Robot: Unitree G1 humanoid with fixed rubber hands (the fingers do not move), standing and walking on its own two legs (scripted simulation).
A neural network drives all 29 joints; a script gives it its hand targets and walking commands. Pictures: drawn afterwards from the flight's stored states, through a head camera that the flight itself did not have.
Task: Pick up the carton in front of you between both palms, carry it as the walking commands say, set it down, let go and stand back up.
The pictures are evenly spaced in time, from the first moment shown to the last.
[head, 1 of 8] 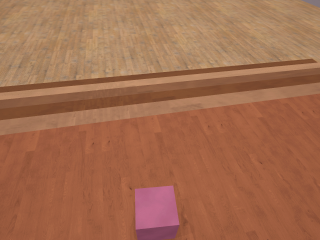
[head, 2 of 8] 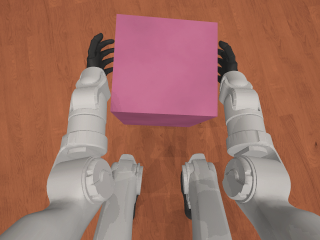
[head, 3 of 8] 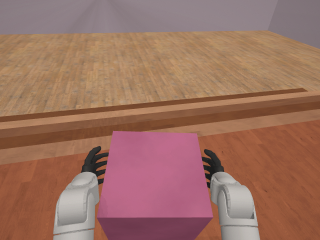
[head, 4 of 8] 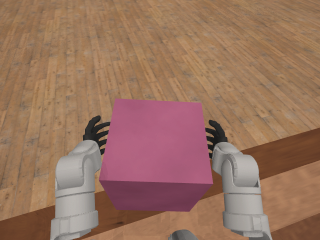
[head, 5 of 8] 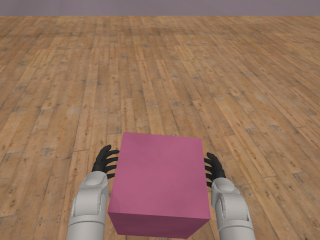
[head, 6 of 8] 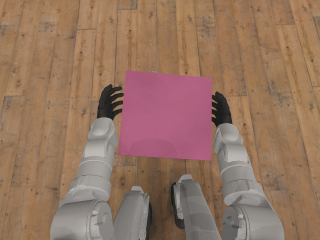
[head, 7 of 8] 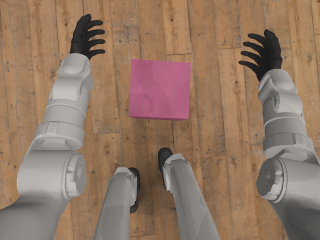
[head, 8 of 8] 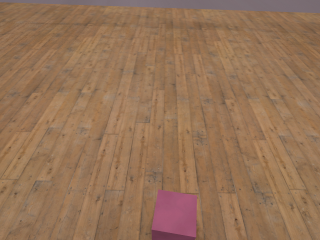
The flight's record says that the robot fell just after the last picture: no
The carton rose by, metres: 0.68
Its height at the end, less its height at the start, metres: -0.62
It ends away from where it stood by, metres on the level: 3.57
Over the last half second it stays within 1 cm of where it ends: yes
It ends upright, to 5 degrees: yes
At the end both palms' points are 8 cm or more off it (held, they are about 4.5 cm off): yes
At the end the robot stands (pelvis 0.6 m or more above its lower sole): yes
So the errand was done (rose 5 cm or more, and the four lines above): yes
